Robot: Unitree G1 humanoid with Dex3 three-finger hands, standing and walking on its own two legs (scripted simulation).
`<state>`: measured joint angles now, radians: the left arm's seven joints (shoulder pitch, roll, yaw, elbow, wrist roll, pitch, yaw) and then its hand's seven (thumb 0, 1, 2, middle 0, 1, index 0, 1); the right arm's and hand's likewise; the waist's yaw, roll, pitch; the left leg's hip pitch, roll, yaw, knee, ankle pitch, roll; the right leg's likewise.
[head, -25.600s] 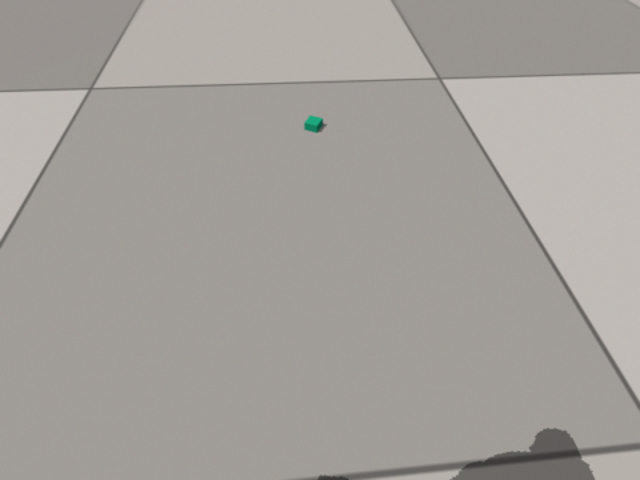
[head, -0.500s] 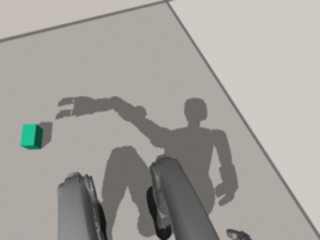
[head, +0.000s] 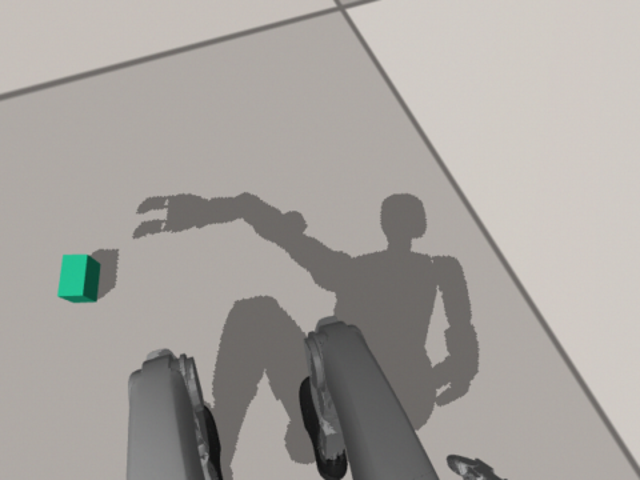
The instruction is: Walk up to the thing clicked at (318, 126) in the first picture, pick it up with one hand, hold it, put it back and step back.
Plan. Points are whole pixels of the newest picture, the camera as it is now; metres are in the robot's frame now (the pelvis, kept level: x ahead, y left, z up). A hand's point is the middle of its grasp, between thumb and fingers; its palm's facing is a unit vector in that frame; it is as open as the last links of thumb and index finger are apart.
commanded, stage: go down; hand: left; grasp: from above
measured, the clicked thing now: (80, 279) +0.49 +0.34 -0.46
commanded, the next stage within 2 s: approach in 0.68 s
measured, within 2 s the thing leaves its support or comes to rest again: neither
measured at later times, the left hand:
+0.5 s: hand out of the picture +0.46 +0.36 -0.04, palm faces +0.00 -0.44 -0.90, open 13.5 cm
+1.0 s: hand out of the picture +0.45 +0.35 -0.04, palm faces +0.00 -0.44 -0.90, open 13.5 cm
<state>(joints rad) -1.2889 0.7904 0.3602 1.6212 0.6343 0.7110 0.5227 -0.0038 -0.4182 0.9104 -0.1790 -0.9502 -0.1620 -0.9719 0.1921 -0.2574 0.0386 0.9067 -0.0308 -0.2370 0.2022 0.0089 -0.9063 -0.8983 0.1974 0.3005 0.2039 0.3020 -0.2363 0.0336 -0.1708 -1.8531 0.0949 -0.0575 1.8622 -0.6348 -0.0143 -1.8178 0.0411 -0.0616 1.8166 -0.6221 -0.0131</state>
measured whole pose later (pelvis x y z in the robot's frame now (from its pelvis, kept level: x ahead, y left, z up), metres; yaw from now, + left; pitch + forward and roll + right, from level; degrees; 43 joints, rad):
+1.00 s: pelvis +0.01 +0.00 +0.03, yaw +0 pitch +36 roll -5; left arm -1.28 0.74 0.35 1.68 0.58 0.69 0.59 0.00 -0.43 0.91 -0.24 -0.88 -0.19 -0.93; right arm 0.20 -0.26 0.03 0.90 -0.06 -0.21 0.20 0.01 -0.91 -0.90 0.20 0.30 0.20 0.30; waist -0.22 0.03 -0.18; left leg -1.77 0.09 -0.06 1.78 -0.64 -0.01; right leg -1.72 0.04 -0.06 1.73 -0.63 -0.01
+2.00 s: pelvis -0.01 +0.01 -0.17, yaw -8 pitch +32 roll -12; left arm -1.44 1.00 0.48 1.69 0.49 0.54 0.87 0.00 -0.36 0.83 -0.31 -0.83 -0.29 -0.86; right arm 0.12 -0.41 0.23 0.79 -0.16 -0.22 0.47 0.00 -0.95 -0.91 0.19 0.30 0.20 0.30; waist -0.41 -0.09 0.20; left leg -2.32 0.06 -0.24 2.46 -0.72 -0.02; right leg -2.22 0.04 -0.20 2.32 -0.68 0.00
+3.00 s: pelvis -0.01 +0.01 -0.18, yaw -9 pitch +31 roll -13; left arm -1.42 1.05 0.41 1.73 0.44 0.53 0.89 0.00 -0.33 0.80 -0.27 -0.85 -0.28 -0.84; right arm 0.11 -0.42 0.29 0.74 -0.14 -0.20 0.50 0.00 -0.95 -0.92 0.19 0.30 0.20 0.30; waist -0.46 -0.08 0.22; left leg -2.35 0.07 -0.26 2.50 -0.72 -0.01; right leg -2.24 0.06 -0.21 2.34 -0.66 0.01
